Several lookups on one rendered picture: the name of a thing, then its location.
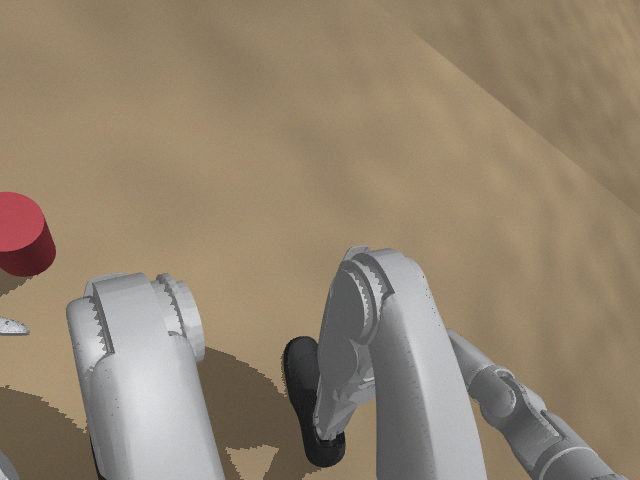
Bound can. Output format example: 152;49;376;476
0;192;56;277

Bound right robot foot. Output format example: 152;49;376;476
283;336;345;467

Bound right robot hand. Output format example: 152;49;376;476
446;328;495;392

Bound left robot foot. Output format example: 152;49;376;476
90;437;106;480

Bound left robot hand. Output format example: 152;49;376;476
0;317;30;336

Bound right robot arm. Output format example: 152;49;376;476
468;365;628;480

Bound left robot arm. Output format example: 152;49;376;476
0;450;20;480

